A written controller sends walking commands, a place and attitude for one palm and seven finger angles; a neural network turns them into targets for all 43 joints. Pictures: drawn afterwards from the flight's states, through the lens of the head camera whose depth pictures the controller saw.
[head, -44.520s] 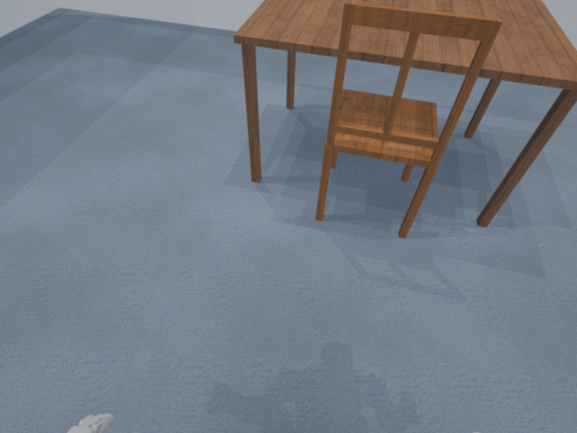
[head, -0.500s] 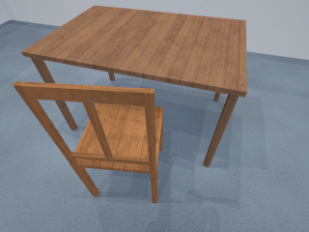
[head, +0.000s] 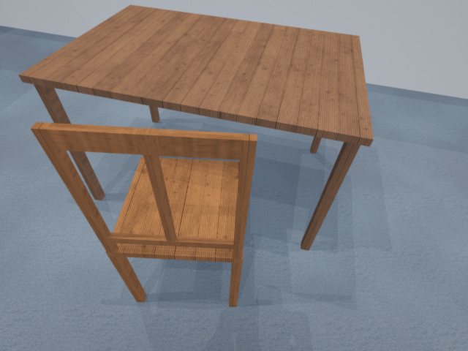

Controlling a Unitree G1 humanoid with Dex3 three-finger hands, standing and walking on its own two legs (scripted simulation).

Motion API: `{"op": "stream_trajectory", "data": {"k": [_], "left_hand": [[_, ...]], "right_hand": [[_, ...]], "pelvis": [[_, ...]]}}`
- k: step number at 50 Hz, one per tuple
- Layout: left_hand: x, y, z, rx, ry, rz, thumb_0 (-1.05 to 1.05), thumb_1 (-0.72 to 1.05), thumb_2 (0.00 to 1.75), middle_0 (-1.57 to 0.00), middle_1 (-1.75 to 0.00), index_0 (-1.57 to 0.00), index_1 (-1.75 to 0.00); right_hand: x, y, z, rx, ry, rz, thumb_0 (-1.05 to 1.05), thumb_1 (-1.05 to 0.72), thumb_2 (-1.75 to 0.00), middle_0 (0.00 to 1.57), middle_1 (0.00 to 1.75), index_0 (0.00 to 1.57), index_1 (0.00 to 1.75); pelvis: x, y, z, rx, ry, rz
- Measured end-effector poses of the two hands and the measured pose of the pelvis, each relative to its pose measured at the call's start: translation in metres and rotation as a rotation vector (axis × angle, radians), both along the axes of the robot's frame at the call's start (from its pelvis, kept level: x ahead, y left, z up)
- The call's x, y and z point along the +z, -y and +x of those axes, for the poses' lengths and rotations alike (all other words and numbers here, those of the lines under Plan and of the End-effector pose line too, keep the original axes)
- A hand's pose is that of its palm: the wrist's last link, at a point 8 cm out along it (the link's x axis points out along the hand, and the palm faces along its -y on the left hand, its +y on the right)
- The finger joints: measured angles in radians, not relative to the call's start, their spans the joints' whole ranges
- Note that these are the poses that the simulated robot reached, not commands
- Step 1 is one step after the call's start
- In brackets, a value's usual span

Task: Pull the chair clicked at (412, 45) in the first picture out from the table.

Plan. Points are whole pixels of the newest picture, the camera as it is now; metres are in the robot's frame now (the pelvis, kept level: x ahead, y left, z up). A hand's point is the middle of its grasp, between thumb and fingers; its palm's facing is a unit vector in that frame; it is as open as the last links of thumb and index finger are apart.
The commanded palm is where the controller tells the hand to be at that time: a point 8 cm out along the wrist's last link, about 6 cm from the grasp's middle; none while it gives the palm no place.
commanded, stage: come to a stop and stand still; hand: left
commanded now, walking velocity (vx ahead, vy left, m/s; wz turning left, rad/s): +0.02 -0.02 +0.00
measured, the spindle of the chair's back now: (162, 203) +0.45 +0.19 -0.08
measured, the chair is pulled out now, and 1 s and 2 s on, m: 0.22 0.22 0.22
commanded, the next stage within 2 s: look again from close up in 0.64 s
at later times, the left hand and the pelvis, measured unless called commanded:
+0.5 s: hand out of the picture +0.01 +0.12 -0.18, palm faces +0.08 -0.98 -0.20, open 7.3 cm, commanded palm none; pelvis +0.02 -0.05 -0.01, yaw +2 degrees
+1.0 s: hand out of the picture +0.00 +0.16 -0.18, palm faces +0.05 -0.98 -0.20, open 7.3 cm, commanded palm none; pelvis +0.02 -0.02 +0.00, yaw +1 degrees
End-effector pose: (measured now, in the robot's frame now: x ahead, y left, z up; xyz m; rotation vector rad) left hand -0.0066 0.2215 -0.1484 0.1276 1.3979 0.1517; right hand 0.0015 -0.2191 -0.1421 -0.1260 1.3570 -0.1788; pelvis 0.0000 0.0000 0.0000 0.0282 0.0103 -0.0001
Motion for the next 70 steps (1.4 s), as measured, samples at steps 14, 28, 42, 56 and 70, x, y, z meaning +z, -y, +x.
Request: {"op": "stream_trajectory", "data": {"k": [14,28,42,56,70], "left_hand": [[0.012,0.034,-0.013,0.005,-0.034,0.046,0.00,0.92,0.90,-0.20,-0.30,-0.20,-0.30],[-0.002,0.058,0.010,0.044,0.028,0.016,0.00,0.91,0.90,-0.21,-0.30,-0.20,-0.30],[-0.001,0.031,0.010,0.033,0.032,0.020,0.00,0.91,0.90,-0.20,-0.30,-0.20,-0.30],[0.002,0.006,-0.007,0.013,-0.016,0.011,0.00,0.91,0.90,-0.20,-0.30,-0.20,-0.30],[-0.001,-0.006,-0.026,0.009,-0.060,-0.021,0.00,0.91,0.90,-0.20,-0.30,-0.20,-0.30]], "right_hand": [[-0.018,0.021,-0.020,0.002,-0.101,0.070,0.01,-0.91,-0.90,0.20,0.30,0.20,0.30],[-0.007,0.059,0.067,0.061,0.063,-0.019,0.01,-0.92,-0.90,0.20,0.30,0.20,0.30],[0.003,0.035,0.081,0.091,0.107,-0.010,0.00,-0.91,-0.90,0.20,0.30,0.20,0.30],[0.001,0.011,0.019,0.049,-0.026,-0.005,0.00,-0.92,-0.90,0.20,0.30,0.20,0.30],[0.000,-0.027,-0.024,0.004,-0.090,0.024,0.00,-0.91,-0.90,0.20,0.30,0.20,0.30]], "pelvis": [[-0.005,0.031,0.006,0.030,-0.025,-0.019],[-0.007,0.048,0.020,0.029,0.023,-0.023],[-0.002,0.032,0.020,0.021,0.030,-0.026],[0.002,0.005,0.010,0.011,0.035,-0.027],[0.002,-0.019,0.000,0.005,0.031,-0.029]]}}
